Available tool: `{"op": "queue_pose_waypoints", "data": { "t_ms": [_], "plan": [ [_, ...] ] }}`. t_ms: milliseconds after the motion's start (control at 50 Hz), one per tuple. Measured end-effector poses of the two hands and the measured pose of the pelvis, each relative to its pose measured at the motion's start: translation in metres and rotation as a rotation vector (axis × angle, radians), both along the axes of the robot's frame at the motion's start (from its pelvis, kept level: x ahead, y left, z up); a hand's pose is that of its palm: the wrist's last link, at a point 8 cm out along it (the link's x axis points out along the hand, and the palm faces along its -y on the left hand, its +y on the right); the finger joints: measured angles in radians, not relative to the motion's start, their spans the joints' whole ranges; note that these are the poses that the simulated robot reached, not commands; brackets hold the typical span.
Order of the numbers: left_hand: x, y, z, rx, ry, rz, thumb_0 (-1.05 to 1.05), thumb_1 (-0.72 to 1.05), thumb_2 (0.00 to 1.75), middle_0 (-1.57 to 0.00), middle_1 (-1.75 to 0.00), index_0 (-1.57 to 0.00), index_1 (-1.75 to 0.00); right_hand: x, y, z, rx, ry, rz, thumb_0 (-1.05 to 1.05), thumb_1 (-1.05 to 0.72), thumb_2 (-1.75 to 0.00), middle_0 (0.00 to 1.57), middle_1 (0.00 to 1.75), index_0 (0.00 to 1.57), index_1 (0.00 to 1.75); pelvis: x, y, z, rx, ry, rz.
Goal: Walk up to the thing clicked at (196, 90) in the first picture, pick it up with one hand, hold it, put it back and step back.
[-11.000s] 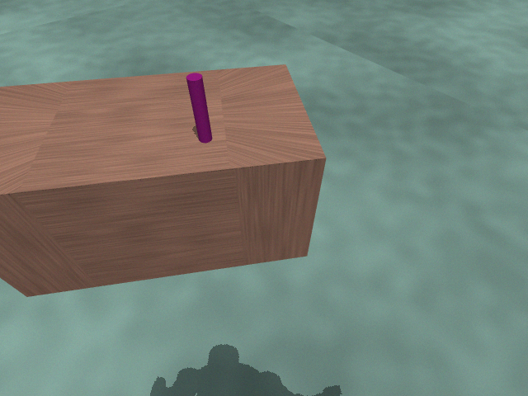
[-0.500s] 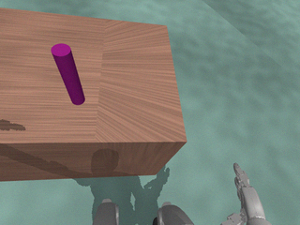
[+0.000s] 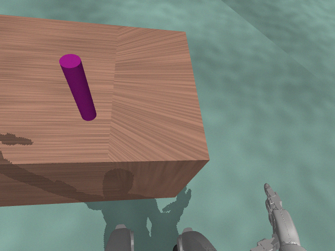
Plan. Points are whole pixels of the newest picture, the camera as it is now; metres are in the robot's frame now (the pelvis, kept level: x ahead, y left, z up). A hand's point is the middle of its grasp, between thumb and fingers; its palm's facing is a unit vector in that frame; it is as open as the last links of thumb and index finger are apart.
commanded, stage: approach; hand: left
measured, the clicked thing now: (81, 92) +0.51 +0.21 +0.01
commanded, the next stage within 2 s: close in in 0.44 s
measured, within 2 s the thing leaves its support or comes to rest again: neither
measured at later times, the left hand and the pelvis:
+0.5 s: hand (29, 109) +0.45 +0.32 +0.02, palm faces +0.18 -0.98 +0.04, open 17.3 cm; pelvis -0.02 +0.00 -0.02, yaw +0 degrees
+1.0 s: hand (72, 99) +0.50 +0.24 -0.01, palm faces +0.24 -0.97 +0.00, open 17.0 cm; pelvis -0.02 -0.01 -0.05, yaw -2 degrees
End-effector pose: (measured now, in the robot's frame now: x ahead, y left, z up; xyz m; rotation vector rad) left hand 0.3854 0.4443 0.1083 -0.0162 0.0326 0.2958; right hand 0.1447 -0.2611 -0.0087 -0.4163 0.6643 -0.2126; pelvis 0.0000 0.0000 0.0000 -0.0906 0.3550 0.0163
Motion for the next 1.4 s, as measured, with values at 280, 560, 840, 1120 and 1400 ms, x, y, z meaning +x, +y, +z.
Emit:
{"op": "queue_pose_waypoints", "data": {
  "t_ms": [280, 560, 840, 1120, 1400],
  "plan": [
    [-0.004, -0.008, -0.021, -0.006, 0.046, -0.021, -0.02, -0.51, 0.06, -0.05, -0.04, -0.05, -0.05, 0.003, 0.012, -0.002, 0.013, -0.002, 0.053, -0.01, 0.54, -0.05, 0.06, 0.05, 0.06, 0.05, -0.007, -0.001, -0.002, -0.001, 0.007, 0.007],
    [0.047, -0.099, -0.112, -0.066, 0.079, -0.127, -0.02, -0.51, 0.07, -0.04, -0.04, -0.04, -0.05, -0.002, 0.009, 0.012, -0.068, -0.065, 0.078, -0.01, 0.57, -0.04, 0.06, 0.05, 0.06, 0.05, -0.018, -0.003, -0.024, -0.005, 0.058, -0.008],
    [0.091, -0.147, -0.117, 0.030, -0.009, -0.088, -0.02, -0.43, 0.05, -0.05, -0.02, -0.05, -0.03, -0.037, -0.011, -0.022, -0.076, 0.076, -0.022, -0.01, 0.54, -0.05, 0.06, 0.05, 0.06, 0.05, -0.021, -0.007, -0.044, -0.012, 0.124, -0.034],
    [0.077, -0.171, -0.136, 0.000, 0.050, -0.070, -0.01, -0.38, 0.04, -0.03, -0.02, -0.05, -0.01, -0.006, -0.005, -0.017, -0.009, -0.014, 0.055, -0.01, 0.55, -0.05, 0.06, 0.05, 0.06, 0.05, -0.016, -0.019, -0.047, 0.018, 0.126, -0.023],
    [0.102, -0.188, -0.126, 0.022, 0.004, -0.089, -0.02, -0.42, 0.08, -0.20, -0.10, -0.20, -0.10, -0.012, -0.009, -0.009, -0.057, 0.003, 0.015, -0.01, 0.53, -0.05, 0.06, 0.05, 0.06, 0.05, -0.016, -0.015, -0.047, 0.001, 0.122, -0.020]
  ]
}}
